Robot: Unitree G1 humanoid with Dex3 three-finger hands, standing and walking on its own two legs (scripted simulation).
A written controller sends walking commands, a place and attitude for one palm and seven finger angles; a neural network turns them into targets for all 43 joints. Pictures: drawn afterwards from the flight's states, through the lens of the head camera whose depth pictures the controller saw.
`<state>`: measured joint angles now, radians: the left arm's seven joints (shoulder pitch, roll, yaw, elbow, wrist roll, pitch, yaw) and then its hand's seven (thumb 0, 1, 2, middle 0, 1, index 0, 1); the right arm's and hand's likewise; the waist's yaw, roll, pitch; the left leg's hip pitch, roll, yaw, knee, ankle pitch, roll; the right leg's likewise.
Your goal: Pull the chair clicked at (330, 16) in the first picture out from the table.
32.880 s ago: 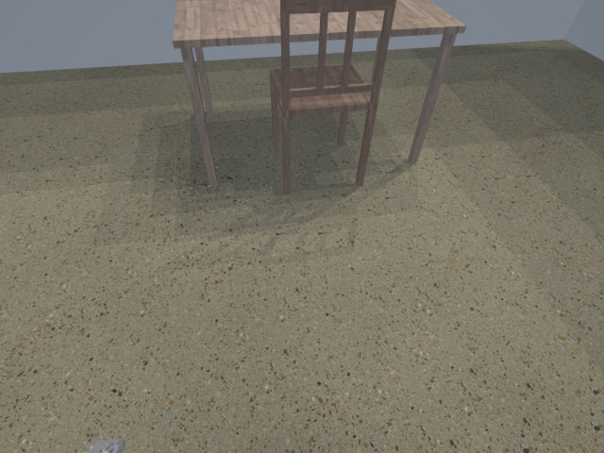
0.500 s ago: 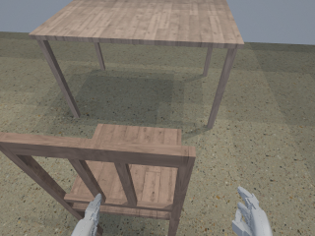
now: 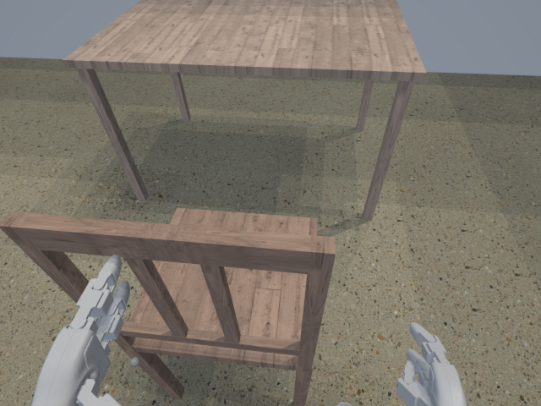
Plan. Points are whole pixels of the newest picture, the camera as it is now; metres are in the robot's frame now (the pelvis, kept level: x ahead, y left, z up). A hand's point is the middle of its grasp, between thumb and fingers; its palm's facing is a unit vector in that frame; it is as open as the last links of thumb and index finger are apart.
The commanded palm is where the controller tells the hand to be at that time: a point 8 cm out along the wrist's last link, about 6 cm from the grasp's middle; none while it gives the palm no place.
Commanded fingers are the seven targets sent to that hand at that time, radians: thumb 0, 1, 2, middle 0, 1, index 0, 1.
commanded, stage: draw the hand back to the body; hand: left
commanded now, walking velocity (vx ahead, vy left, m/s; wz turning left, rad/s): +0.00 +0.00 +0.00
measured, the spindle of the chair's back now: (162, 299) +0.29 +0.21 -0.02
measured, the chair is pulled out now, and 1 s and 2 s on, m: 0.68 0.68 0.68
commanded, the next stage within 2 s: step back with the hand held close in 1.08 s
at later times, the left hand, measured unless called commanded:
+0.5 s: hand (47, 284) +0.20 +0.24 +0.19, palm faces +0.39 -0.80 -0.45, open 12.3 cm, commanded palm +0.16 +0.28 +0.21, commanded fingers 0.00 0.57 0.74 -0.16 -0.23 -0.16 -0.23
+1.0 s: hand (29, 251) +0.22 +0.25 +0.22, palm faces +0.44 -0.79 -0.44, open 7.5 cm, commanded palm +0.18 +0.30 +0.24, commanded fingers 0.00 0.90 0.90 -0.20 -0.30 -0.20 -0.30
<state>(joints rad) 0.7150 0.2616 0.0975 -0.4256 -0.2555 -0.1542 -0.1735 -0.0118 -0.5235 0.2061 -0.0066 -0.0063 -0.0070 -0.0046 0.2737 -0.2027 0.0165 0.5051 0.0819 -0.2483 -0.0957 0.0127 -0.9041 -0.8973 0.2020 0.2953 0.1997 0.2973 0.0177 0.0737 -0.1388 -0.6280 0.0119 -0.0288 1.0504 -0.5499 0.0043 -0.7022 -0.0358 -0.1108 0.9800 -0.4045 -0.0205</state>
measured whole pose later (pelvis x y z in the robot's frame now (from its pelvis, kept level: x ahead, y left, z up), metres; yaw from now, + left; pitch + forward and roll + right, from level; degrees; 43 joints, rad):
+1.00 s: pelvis +0.03 +0.00 +0.06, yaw -1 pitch -4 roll -1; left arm 0.51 0.34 0.32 -0.44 -0.04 -0.04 0.14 0.02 0.87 0.88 -0.21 -0.30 -0.21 -0.30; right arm 0.20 -0.23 0.01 0.69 0.01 -0.16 -0.08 0.01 -0.91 -0.90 0.20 0.30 0.20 0.30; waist 0.07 0.08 0.02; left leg -0.06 0.01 0.01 0.46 -0.33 0.00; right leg -0.17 -0.01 -0.08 0.46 -0.22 -0.01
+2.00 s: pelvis -0.06 +0.02 +0.06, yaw -1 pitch -1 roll -1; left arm 0.53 0.42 0.40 -0.52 0.01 -0.14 0.19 0.02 0.89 0.89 -0.21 -0.30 -0.21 -0.30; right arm 0.25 -0.22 0.01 0.61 0.01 -0.11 -0.11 0.01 -0.90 -0.90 0.20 0.30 0.20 0.30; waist 0.01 0.00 0.03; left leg -0.32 -0.01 0.02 0.57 -0.23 0.04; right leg -0.39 -0.02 -0.05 0.50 -0.16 0.01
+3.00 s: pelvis -0.18 -0.03 +0.06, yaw -5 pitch -1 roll -1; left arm 0.60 0.55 0.50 -0.60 -0.03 -0.23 0.12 0.02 0.89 0.89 -0.22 -0.30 -0.22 -0.30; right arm 0.15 -0.18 -0.02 0.59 0.00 -0.17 -0.07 0.01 -0.90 -0.90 0.20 0.30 0.20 0.30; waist -0.02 -0.04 0.08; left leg -0.37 0.08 0.04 0.55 -0.16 -0.03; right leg -0.31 -0.03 -0.05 0.62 -0.25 -0.02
